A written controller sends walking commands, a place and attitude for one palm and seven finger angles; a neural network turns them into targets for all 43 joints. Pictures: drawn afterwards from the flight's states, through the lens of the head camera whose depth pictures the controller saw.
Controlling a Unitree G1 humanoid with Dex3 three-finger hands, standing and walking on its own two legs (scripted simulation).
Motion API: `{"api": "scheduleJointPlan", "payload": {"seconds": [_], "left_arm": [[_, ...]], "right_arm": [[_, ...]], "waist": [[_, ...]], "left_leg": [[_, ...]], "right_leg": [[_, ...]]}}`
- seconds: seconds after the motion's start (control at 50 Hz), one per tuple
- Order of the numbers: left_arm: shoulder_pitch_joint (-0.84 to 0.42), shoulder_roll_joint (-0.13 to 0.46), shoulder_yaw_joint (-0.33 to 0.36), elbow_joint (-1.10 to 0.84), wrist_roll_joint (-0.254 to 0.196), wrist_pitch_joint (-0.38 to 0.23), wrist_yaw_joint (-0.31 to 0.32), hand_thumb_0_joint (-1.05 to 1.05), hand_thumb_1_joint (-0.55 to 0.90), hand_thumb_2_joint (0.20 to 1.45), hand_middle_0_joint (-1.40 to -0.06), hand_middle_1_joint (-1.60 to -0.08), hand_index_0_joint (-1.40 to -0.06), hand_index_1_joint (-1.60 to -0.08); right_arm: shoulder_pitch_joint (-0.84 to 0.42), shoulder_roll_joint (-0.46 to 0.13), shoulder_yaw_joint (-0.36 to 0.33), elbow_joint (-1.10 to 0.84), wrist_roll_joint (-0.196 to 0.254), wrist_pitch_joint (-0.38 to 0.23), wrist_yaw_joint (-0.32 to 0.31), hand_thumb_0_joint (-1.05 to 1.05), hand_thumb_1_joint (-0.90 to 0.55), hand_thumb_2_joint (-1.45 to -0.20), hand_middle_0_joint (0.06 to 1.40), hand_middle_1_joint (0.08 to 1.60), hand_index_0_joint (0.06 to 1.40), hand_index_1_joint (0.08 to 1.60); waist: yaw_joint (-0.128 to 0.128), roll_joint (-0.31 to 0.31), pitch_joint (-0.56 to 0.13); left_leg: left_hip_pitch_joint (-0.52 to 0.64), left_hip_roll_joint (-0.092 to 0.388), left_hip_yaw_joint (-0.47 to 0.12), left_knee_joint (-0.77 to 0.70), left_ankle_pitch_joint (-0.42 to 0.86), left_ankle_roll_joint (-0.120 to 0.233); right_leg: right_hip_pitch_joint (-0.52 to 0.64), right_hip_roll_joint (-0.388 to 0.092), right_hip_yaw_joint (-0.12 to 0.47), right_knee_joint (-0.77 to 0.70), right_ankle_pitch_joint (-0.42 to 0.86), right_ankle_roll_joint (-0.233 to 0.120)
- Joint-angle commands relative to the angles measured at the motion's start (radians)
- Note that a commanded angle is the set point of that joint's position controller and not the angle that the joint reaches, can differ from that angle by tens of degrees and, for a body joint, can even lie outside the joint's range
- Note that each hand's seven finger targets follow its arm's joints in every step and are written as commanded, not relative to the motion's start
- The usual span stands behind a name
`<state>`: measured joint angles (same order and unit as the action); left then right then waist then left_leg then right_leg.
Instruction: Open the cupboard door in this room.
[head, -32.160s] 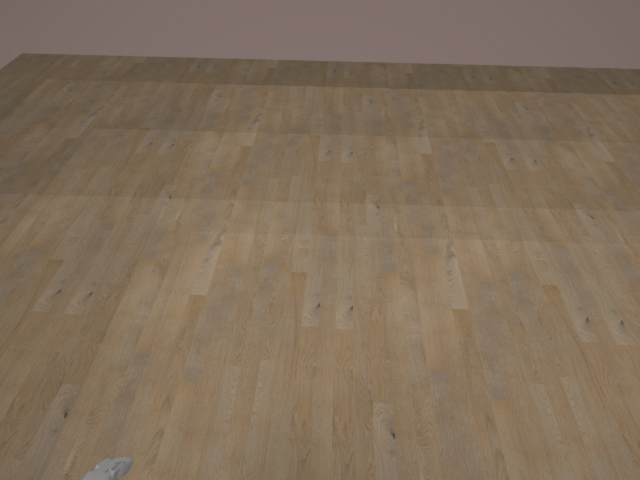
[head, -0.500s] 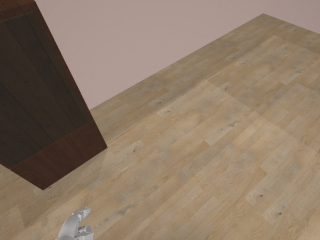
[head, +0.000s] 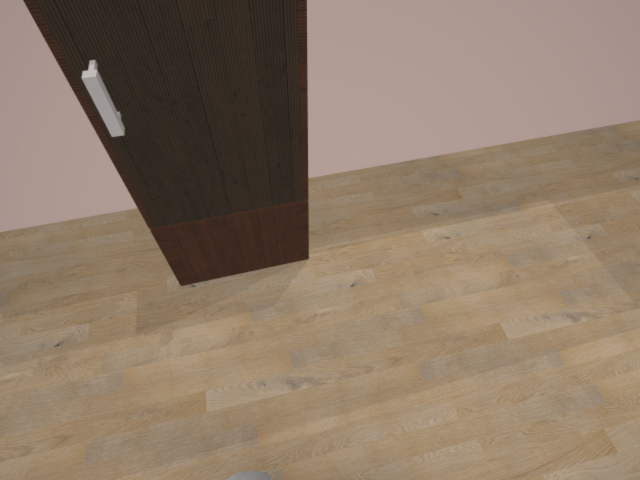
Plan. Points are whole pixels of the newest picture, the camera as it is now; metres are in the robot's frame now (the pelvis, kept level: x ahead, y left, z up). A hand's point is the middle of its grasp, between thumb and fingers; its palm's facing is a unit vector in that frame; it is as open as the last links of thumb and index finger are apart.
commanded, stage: turn to face it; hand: left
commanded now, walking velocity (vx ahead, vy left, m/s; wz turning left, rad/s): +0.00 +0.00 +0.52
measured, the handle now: (105, 98) +0.72 +0.48 +0.02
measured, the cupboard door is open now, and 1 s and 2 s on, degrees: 0 0 0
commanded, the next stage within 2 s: take the last steps up to it in 0.56 s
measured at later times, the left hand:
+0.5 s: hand out of the picture +0.08 +0.22 -0.15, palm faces +0.20 -0.95 -0.26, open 7.4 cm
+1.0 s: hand out of the picture -0.10 +0.12 -0.14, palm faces +0.42 -0.88 -0.24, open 7.3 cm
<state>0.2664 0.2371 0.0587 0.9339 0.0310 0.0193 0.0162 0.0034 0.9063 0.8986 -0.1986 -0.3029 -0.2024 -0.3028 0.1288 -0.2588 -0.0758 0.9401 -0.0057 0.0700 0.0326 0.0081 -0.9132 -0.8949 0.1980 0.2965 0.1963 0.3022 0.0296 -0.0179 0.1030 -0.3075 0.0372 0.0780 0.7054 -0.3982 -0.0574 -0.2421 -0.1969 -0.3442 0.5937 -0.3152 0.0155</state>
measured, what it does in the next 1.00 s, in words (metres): steps on the spot, turning left: left foot, then right foot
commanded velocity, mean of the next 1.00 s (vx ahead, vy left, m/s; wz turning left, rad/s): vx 0.11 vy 0.02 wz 0.23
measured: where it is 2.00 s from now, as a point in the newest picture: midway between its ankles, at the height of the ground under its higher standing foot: (277, 434)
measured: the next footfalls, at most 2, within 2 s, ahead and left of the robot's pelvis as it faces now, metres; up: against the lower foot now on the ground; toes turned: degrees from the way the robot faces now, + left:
left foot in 0.02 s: +0.03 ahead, +0.12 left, +0.00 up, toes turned +6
right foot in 0.56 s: +0.07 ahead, -0.11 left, +0.00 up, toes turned +8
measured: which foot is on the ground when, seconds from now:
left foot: up 0.00-0.00, down 0.02-0.56, up 0.58-1.00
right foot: down 0.00-0.02, up 0.04-0.54, down 0.56-1.00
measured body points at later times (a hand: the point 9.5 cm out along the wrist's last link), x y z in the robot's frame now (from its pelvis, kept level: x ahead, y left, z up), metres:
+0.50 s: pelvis +0.00 +0.00 +0.01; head +0.03 +0.00 +0.46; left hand +0.07 +0.27 -0.12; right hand +0.09 -0.22 -0.15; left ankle -0.01 +0.11 -0.73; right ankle +0.03 -0.12 -0.70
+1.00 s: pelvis +0.00 -0.03 +0.02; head +0.02 -0.06 +0.47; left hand -0.12 +0.17 -0.12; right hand +0.12 -0.26 -0.15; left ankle -0.08 +0.12 -0.67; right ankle +0.03 -0.11 -0.73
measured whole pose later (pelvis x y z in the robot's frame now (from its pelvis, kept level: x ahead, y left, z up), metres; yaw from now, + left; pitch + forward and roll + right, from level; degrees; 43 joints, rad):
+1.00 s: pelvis +0.00 -0.03 +0.02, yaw +19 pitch +0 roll +2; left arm 0.42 0.14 0.03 1.08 0.03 -0.05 0.01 0.00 0.92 0.90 -0.20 -0.30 -0.20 -0.30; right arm 0.25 -0.23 -0.08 1.07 -0.03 0.05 0.03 0.01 -0.91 -0.89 0.20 0.30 0.20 0.30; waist 0.05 0.02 0.00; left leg -0.38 0.07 0.01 0.90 -0.30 -0.05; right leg -0.14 -0.06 -0.18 0.34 -0.20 -0.04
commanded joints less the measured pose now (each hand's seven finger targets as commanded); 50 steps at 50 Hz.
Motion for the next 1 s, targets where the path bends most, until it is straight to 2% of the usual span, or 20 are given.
{"api": "scheduleJointPlan", "payload": {"seconds": [0.0,0.02,0.04,0.06,0.08,0.14,0.2,0.38,0.44,0.5,0.52,0.54,0.56,0.58,0.6,0.64,0.68,0.76,0.84,0.98], "left_arm": [[-0.005,0.122,0.036,-0.091,-0.024,-0.003,-0.002,0.0,0.9,0.9,-0.2,-0.3,-0.2,-0.3],[-0.088,0.092,0.011,-0.126,-0.015,0.006,0.0,0.0,0.9,0.9,-0.2,-0.3,-0.2,-0.3],[-0.1,0.109,0.017,-0.131,-0.015,0.012,0.001,0.0,0.9,0.9,-0.2,-0.3,-0.2,-0.3],[-0.123,0.098,0.02,-0.108,-0.011,0.017,0.007,0.0,0.9,0.9,-0.2,-0.3,-0.2,-0.3],[-0.125,0.112,0.025,-0.09,-0.016,0.019,0.004,0.0,0.9,0.9,-0.2,-0.3,-0.2,-0.3],[-0.074,0.112,0.026,-0.05,-0.016,0.013,-0.008,0.0,0.9,0.9,-0.2,-0.3,-0.2,-0.3],[-0.057,0.11,0.022,-0.037,-0.016,0.016,-0.003,0.0,0.9,0.9,-0.2,-0.3,-0.2,-0.3],[-0.158,0.069,0.004,-0.076,-0.025,0.011,0.004,0.0,0.9,0.9,-0.2,-0.3,-0.2,-0.3],[-0.126,0.057,0.001,-0.069,-0.03,0.001,0.006,0.0,0.9,0.9,-0.2,-0.3,-0.2,-0.3],[-0.04,0.065,0.004,-0.035,-0.031,-0.017,0.01,0.0,0.9,0.9,-0.2,-0.3,-0.2,-0.3],[-0.01,0.108,0.009,-0.026,-0.025,-0.03,0.014,0.0,0.9,0.9,-0.2,-0.3,-0.2,-0.3],[0.022,0.187,0.025,-0.014,-0.01,-0.04,0.023,0.0,0.9,0.9,-0.2,-0.3,-0.2,-0.3],[0.032,0.212,0.024,-0.023,-0.013,-0.036,0.02,0.0,0.9,0.9,-0.2,-0.3,-0.2,-0.3],[-0.011,0.178,0.025,-0.031,-0.017,-0.036,0.022,0.0,0.9,0.9,-0.2,-0.3,-0.2,-0.3],[-0.073,0.154,0.025,-0.046,-0.017,-0.031,0.024,0.0,0.9,0.9,-0.2,-0.3,-0.2,-0.3],[-0.114,0.11,0.012,-0.053,-0.02,-0.029,0.023,0.0,0.9,0.9,-0.2,-0.3,-0.2,-0.3],[-0.066,0.091,0.01,-0.037,-0.019,-0.044,0.015,0.0,0.9,0.9,-0.2,-0.3,-0.2,-0.3],[0.044,0.071,0.01,0.01,-0.016,-0.061,0.01,0.0,0.9,0.9,-0.2,-0.3,-0.2,-0.3],[0.136,0.068,0.01,0.056,-0.009,-0.077,0.007,0.0,0.9,0.9,-0.2,-0.3,-0.2,-0.3],[0.214,0.072,0.007,0.137,0.001,-0.085,0.002,0.0,0.9,0.9,-0.2,-0.3,-0.2,-0.3]], "right_arm": [[0.143,-0.218,-0.049,-0.055,-0.013,-0.059,-0.013,0.0,-0.9,-0.9,0.2,0.3,0.2,0.3],[0.209,-0.279,-0.06,-0.034,-0.005,-0.049,-0.022,0.0,-0.9,-0.9,0.2,0.3,0.2,0.3],[0.203,-0.267,-0.05,-0.025,-0.01,-0.046,-0.026,0.0,-0.9,-0.9,0.2,0.3,0.2,0.3],[0.166,-0.224,-0.044,-0.029,-0.013,-0.053,-0.038,0.0,-0.9,-0.9,0.2,0.3,0.2,0.3],[0.11,-0.197,-0.033,-0.041,-0.015,-0.053,-0.047,0.0,-0.9,-0.9,0.2,0.3,0.2,0.3],[0.053,-0.155,-0.014,-0.061,-0.011,-0.065,-0.05,0.0,-0.9,-0.9,0.2,0.3,0.2,0.3],[0.079,-0.147,-0.015,-0.053,-0.006,-0.071,-0.05,0.0,-0.9,-0.9,0.2,0.3,0.2,0.3],[0.135,-0.13,-0.02,-0.026,-0.018,-0.064,-0.052,0.0,-0.9,-0.9,0.2,0.3,0.2,0.3],[0.112,-0.124,-0.019,-0.023,-0.02,-0.06,-0.052,0.0,-0.9,-0.9,0.2,0.3,0.2,0.3],[0.095,-0.107,-0.018,-0.013,-0.01,-0.059,-0.049,0.0,-0.9,-0.9,0.2,0.3,0.2,0.3],[0.109,-0.074,-0.014,-0.011,-0.002,-0.063,-0.043,0.0,-0.9,-0.9,0.2,0.3,0.2,0.3],[0.113,-0.01,-0.003,-0.024,0.004,-0.066,-0.038,0.0,-0.9,-0.9,0.2,0.3,0.2,0.3],[0.081,-0.039,-0.013,-0.041,0.001,-0.05,-0.044,0.0,-0.9,-0.9,0.2,0.3,0.2,0.3],[0.091,-0.055,-0.022,-0.02,-0.006,-0.03,-0.044,0.0,-0.9,-0.9,0.2,0.3,0.2,0.3],[0.115,-0.055,-0.026,0.004,-0.011,-0.018,-0.039,0.0,-0.9,-0.9,0.2,0.3,0.2,0.3],[0.146,-0.038,-0.024,0.044,-0.014,-0.012,-0.03,0.0,-0.9,-0.9,0.2,0.3,0.2,0.3],[0.17,-0.027,-0.019,0.057,-0.018,-0.016,-0.024,0.0,-0.9,-0.9,0.2,0.3,0.2,0.3],[0.138,-0.03,-0.02,0.057,-0.028,-0.024,-0.015,0.0,-0.9,-0.9,0.2,0.3,0.2,0.3],[0.092,-0.013,-0.013,0.051,-0.028,-0.04,-0.008,0.0,-0.9,-0.9,0.2,0.3,0.2,0.3],[0.021,0.02,0.005,0.04,-0.019,-0.06,-0.003,0.0,-0.9,-0.9,0.2,0.3,0.2,0.3]], "waist": [[-0.093,0.27,-0.221],[-0.125,0.318,-0.211],[-0.113,0.231,-0.202],[-0.109,0.284,-0.169],[-0.086,0.274,-0.124],[-0.039,0.167,-0.119],[-0.036,0.13,-0.144],[-0.066,0.154,-0.117],[-0.051,0.179,-0.129],[-0.007,0.131,-0.163],[0.004,0.026,-0.183],[0.012,-0.22,-0.203],[0.023,-0.223,-0.16],[0.004,-0.176,-0.126],[-0.021,-0.182,-0.074],[-0.048,-0.121,-0.032],[-0.038,-0.128,-0.049],[-0.003,-0.151,-0.032],[0.022,-0.106,-0.034],[0.04,-0.129,-0.005]], "left_leg": [[0.382,0.272,-0.372,-0.358,0.56,0.142],[0.354,0.385,-0.45,-0.355,0.815,0.225],[0.325,0.404,-0.4,-0.335,0.792,0.269],[0.28,0.328,-0.384,-0.344,0.788,0.246],[0.239,0.282,-0.353,-0.342,0.752,0.234],[0.242,0.197,-0.259,-0.337,0.787,0.194],[0.269,0.184,-0.248,-0.347,0.78,0.191],[0.227,0.198,-0.368,-0.346,0.69,0.241],[0.173,0.179,-0.388,-0.316,0.713,0.231],[0.069,0.122,-0.369,-0.246,0.573,0.169],[-0.035,0.07,-0.327,-0.17,0.412,0.115],[-0.193,-0.069,-0.169,0.007,0.067,0.042],[-0.184,-0.086,-0.152,0.182,-0.21,0.029],[-0.153,-0.055,-0.196,0.307,-0.176,0.033],[-0.167,-0.049,-0.195,0.392,-0.119,0.03],[-0.176,-0.033,-0.169,0.462,-0.016,0.023],[-0.198,-0.024,-0.147,0.466,0.064,0.01],[-0.256,0.012,-0.123,0.434,0.129,-0.005],[-0.283,0.04,-0.1,0.334,0.128,-0.002],[-0.198,0.048,-0.032,0.067,0.059,0.017]], "right_leg": [[-0.27,-0.008,0.1,0.302,-0.135,0.058],[-0.354,0.046,0.189,0.436,-0.375,0.076],[-0.348,0.033,0.243,0.507,-0.35,0.062],[-0.363,0.038,0.285,0.53,-0.296,0.065],[-0.364,0.046,0.307,0.557,-0.23,0.067],[-0.336,0.072,0.306,0.582,-0.1,0.077],[-0.327,0.082,0.315,0.573,-0.051,0.09],[-0.237,0.118,0.323,0.307,-0.132,0.081],[-0.114,0.151,0.305,0.137,-0.12,0.064],[0.097,0.154,0.294,-0.146,0.111,0.05],[0.238,0.07,0.371,-0.243,0.21,0.033],[0.337,-0.166,0.604,-0.264,0.386,-0.056],[0.189,-0.292,0.656,-0.283,0.497,-0.165],[0.074,-0.251,0.614,-0.31,0.365,-0.193],[0.008,-0.203,0.577,-0.346,0.205,-0.182],[-0.009,-0.12,0.471,-0.339,0.158,-0.128],[0.04,-0.084,0.431,-0.368,0.064,-0.096],[0.098,-0.095,0.471,-0.445,-0.143,-0.081],[0.166,-0.116,0.495,-0.469,-0.18,-0.101],[0.14,-0.136,0.474,-0.495,-0.179,-0.149]]}}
